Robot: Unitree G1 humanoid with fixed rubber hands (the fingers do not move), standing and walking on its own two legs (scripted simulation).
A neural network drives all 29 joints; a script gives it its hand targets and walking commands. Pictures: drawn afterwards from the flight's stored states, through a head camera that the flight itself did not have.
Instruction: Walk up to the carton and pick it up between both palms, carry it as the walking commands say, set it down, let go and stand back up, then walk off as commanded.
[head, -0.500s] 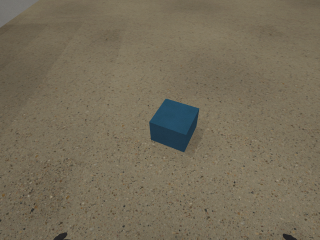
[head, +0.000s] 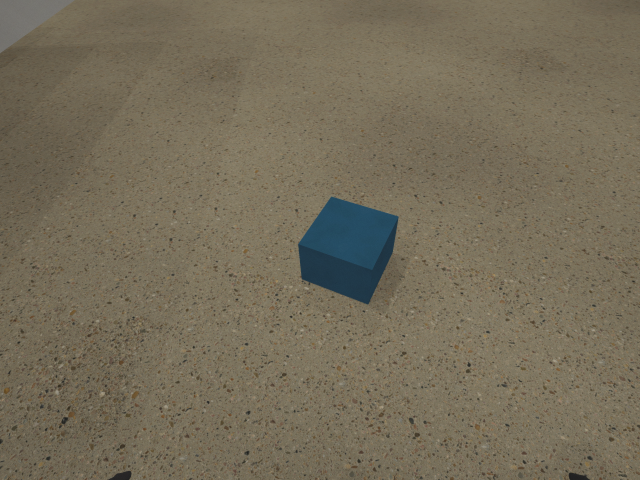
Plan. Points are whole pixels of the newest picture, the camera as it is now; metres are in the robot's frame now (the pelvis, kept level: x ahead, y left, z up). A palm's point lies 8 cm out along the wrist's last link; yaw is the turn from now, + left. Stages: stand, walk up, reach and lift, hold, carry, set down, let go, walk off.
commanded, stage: stand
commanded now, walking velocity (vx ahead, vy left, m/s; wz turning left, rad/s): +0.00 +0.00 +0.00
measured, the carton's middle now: (349, 248) +1.06 -0.06 -0.68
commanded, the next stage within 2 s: walk up in 0.56 s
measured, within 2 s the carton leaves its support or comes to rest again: neither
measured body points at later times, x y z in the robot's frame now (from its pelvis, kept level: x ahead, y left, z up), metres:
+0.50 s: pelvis +0.01 +0.00 +0.00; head +0.01 +0.00 +0.45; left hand +0.12 +0.32 -0.11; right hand +0.12 -0.32 -0.11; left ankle +0.00 +0.12 -0.75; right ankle +0.00 -0.12 -0.75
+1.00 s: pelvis +0.05 -0.04 -0.02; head +0.05 -0.05 +0.43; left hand +0.20 +0.30 -0.09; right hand +0.08 -0.41 -0.10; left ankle +0.00 +0.12 -0.75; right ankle +0.10 -0.17 -0.74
